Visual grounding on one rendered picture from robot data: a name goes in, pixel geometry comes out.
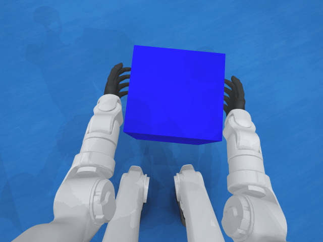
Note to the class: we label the robot right thigh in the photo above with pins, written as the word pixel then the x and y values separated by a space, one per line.
pixel 201 221

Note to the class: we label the robot left upper arm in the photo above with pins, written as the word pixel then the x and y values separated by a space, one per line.
pixel 82 206

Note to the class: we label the robot left thigh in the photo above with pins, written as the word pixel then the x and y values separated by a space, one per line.
pixel 132 193

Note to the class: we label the robot right hand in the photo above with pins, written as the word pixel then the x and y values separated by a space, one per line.
pixel 236 95

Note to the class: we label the robot thigh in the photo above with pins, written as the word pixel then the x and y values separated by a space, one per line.
pixel 201 221
pixel 132 193

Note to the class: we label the carton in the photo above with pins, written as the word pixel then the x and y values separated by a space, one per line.
pixel 175 95

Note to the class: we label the left robot forearm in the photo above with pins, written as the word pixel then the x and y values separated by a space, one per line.
pixel 96 157

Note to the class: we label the right robot forearm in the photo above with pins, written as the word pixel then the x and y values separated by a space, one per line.
pixel 246 169

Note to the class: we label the robot right upper arm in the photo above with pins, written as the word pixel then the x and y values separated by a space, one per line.
pixel 250 219

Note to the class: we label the robot left hand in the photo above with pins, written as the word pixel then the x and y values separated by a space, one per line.
pixel 112 86

